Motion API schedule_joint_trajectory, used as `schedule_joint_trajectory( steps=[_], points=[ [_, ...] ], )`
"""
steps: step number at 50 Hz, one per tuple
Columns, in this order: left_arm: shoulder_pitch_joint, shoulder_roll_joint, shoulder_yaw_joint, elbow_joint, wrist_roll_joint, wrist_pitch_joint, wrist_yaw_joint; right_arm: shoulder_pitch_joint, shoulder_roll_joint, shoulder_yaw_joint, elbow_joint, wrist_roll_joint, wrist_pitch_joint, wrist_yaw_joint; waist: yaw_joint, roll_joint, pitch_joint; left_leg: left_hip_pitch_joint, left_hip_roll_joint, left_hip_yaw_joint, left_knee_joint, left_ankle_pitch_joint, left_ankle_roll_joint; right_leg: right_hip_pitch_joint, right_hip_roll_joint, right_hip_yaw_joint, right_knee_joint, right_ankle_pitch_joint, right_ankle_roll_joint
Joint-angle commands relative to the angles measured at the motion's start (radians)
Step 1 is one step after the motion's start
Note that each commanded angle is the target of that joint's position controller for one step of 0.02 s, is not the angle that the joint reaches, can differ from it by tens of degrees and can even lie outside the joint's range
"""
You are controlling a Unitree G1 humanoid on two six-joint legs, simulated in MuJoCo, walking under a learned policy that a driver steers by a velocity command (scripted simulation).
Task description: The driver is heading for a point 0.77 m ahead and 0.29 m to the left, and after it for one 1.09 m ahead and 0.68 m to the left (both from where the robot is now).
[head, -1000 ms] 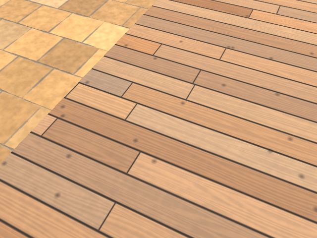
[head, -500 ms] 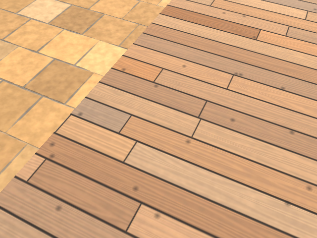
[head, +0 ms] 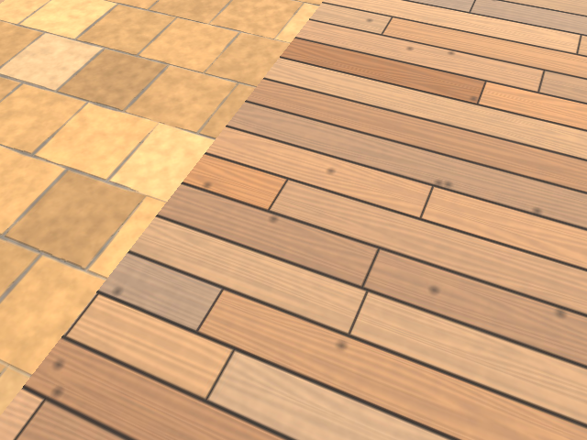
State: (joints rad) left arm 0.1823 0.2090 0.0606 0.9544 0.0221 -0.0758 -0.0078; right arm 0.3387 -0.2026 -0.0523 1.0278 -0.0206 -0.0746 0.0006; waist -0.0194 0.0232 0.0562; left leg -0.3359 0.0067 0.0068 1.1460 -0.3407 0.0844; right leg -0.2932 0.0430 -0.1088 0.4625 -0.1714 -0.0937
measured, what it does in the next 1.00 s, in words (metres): walks ahead, turning left: left foot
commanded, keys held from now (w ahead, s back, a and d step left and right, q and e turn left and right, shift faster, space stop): w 0.26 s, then w+q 0.02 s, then q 0.72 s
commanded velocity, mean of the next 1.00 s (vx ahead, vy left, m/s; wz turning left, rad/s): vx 0.25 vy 0.00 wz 0.31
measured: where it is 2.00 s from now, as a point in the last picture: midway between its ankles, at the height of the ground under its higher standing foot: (227, 437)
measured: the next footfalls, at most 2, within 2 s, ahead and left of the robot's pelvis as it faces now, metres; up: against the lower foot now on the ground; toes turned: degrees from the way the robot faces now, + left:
left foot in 0.42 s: +0.38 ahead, +0.10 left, +0.00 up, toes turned +6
right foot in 1.02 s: +0.38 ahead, -0.08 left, +0.00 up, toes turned +27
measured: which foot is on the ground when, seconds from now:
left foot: up 0.00-0.40, down 0.42-1.00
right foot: down 0.00-0.44, up 0.46-1.00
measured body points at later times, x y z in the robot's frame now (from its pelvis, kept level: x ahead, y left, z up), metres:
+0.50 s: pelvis +0.25 +0.03 -0.01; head +0.29 +0.05 +0.43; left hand +0.21 +0.27 -0.17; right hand +0.40 -0.19 -0.14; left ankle +0.34 +0.10 -0.74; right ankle +0.10 -0.07 -0.65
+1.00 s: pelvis +0.31 +0.01 +0.00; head +0.33 +0.01 +0.45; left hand +0.36 +0.30 -0.11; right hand +0.46 -0.24 -0.13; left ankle +0.34 +0.10 -0.74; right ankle +0.34 -0.10 -0.72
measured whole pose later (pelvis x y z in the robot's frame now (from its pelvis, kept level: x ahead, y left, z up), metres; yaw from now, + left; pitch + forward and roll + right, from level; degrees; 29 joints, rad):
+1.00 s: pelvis +0.31 +0.01 +0.00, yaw +21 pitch +2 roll -1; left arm 0.13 0.24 0.04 0.81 0.00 0.02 0.05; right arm 0.26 -0.28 -0.10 0.85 -0.02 0.04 0.00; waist -0.05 0.03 0.02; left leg -0.33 -0.16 -0.20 0.42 -0.09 0.07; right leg -0.32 0.05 0.07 0.63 -0.39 0.00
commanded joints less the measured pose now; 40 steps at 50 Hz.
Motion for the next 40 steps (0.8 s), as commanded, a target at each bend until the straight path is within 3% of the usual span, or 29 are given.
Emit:
schedule_joint_trajectory(
  steps=[1,5,10,14,17,19,20,21,22,23,24,25,26,27,28,31,37,40],
  points=[
    [0.104,0.046,0.002,0.011,-0.008,-0.024,0.007,0.062,-0.037,-0.012,-0.036,-0.019,0.015,0.014,-0.008,-0.081,-0.037,-0.164,0.074,-0.039,-0.005,0.069,-0.013,0.142,-0.268,0.303,-0.289,0.139,-0.111],
    [0.19,0.091,0.008,0.043,-0.012,-0.037,0.011,-0.065,-0.038,-0.013,-0.083,-0.022,0.038,0.025,-0.005,-0.073,0.005,-0.271,0.1,-0.004,-0.107,0.167,-0.048,0.154,-0.245,0.231,-0.337,0.199,-0.117],
    [0.273,0.081,-0.002,0.062,-0.011,-0.032,0.011,-0.266,-0.033,-0.001,-0.152,-0.007,0.036,0.03,0.041,-0.078,0.039,-0.317,0.092,0.04,-0.356,0.307,-0.071,0.214,-0.214,0.17,-0.348,0.297,-0.096],
    [0.337,0.09,-0.003,0.087,-0.005,-0.031,0.019,-0.364,-0.031,0.009,-0.186,-0.002,0.031,0.028,0.071,-0.09,0.047,-0.308,0.06,0.072,-0.495,0.33,-0.049,0.323,-0.234,0.138,-0.327,0.378,-0.098],
    [0.329,0.078,-0.007,0.102,0.007,-0.026,0.031,-0.34,-0.021,0.013,-0.18,-0.004,0.017,0.02,0.052,-0.091,0.047,-0.212,0.014,0.095,-0.568,0.281,-0.007,0.364,-0.245,0.062,-0.22,0.684,-0.07],
    [0.293,0.099,-0.002,0.1,0.006,-0.025,0.043,-0.2,-0.05,-0.001,-0.133,-0.01,0.001,0.009,-0.004,-0.111,-0.023,-0.057,-0.052,0.108,-0.6,0.242,0.031,0.38,-0.239,0.035,-0.043,0.908,-0.04],
    [0.263,0.114,0.003,0.092,-0.002,-0.02,0.047,-0.077,-0.07,-0.013,-0.092,-0.015,-0.011,0.005,-0.061,-0.093,-0.079,0.07,-0.078,0.115,-0.686,0.316,0.05,0.362,-0.212,0.01,0.129,0.881,-0.018],
    [0.255,0.12,0.003,0.075,-0.015,-0.02,0.051,0.025,-0.123,-0.03,-0.068,-0.033,-0.023,0.0,-0.1,-0.062,-0.152,0.264,0.005,0.036,-0.703,0.559,0.083,0.225,-0.175,-0.015,0.344,0.648,0.012],
    [0.32,0.051,-0.009,0.034,-0.035,-0.02,0.051,0.088,-0.229,-0.057,-0.074,-0.044,-0.023,-0.004,-0.068,0.133,-0.306,0.569,0.304,-0.271,-0.57,1.152,0.213,-0.053,-0.052,-0.053,0.73,-0.086,0.05],
    [0.368,0.07,-0.001,0.032,-0.05,-0.01,0.047,0.095,-0.239,-0.059,-0.083,0.01,-0.006,0.005,-0.053,0.15,-0.455,0.672,0.425,-0.526,-0.645,1.364,0.359,-0.203,0.043,0.072,0.937,-0.45,0.066],
    [0.297,0.089,0.006,0.019,-0.021,0.001,0.044,-0.001,-0.212,-0.055,-0.112,0.029,0.008,0.006,-0.023,0.028,-0.362,0.533,0.369,-0.421,-0.693,1.187,0.331,-0.238,-0.031,0.138,0.948,-0.354,0.07],
    [0.21,0.079,0.006,-0.007,-0.008,0.003,0.04,-0.09,-0.158,-0.041,-0.131,0.028,0.015,0.002,-0.012,0.012,-0.22,0.385,0.313,-0.349,-0.745,1.044,0.296,-0.271,-0.056,0.136,0.903,-0.297,0.076],
    [0.172,0.08,0.01,-0.019,0.003,0.008,0.038,-0.121,-0.122,-0.031,-0.133,0.025,0.022,-0.003,0.013,-0.021,-0.128,0.267,0.259,-0.291,-0.789,0.964,0.252,-0.263,-0.081,0.14,0.839,-0.264,0.084],
    [0.168,0.079,0.013,-0.03,0.016,0.026,0.038,-0.124,-0.106,-0.026,-0.132,0.028,0.028,-0.009,0.035,-0.015,-0.099,0.181,0.218,-0.252,-0.814,0.903,0.222,-0.225,-0.095,0.143,0.779,-0.244,0.094],
    [0.185,0.066,0.012,-0.031,0.019,0.047,0.038,-0.121,-0.103,-0.025,-0.132,0.022,0.031,-0.011,0.051,-0.004,-0.103,0.127,0.192,-0.232,-0.826,0.864,0.204,-0.181,-0.093,0.139,0.741,-0.231,0.102],
    [0.175,0.055,0.011,-0.052,0.012,0.078,0.04,-0.113,-0.157,-0.04,-0.153,0.005,0.034,-0.006,0.063,0.013,-0.142,0.069,0.159,-0.227,-0.842,0.765,0.195,-0.161,-0.077,0.13,0.683,-0.191,0.121],
    [0.005,0.097,0.02,-0.125,0.01,0.106,0.046,-0.062,-0.184,-0.056,-0.18,0.005,0.067,-0.011,0.005,0.066,-0.117,0.092,0.133,-0.356,-0.9,0.239,0.154,-0.266,-0.083,0.162,0.549,-0.136,0.147],
    [-0.048,0.102,0.018,-0.155,0.003,0.107,0.05,-0.036,-0.193,-0.063,-0.189,0.003,0.08,-0.015,-0.018,0.078,-0.098,0.135,0.135,-0.425,-0.904,0.117,0.15,-0.289,-0.068,0.177,0.475,-0.161,0.146]
  ],
)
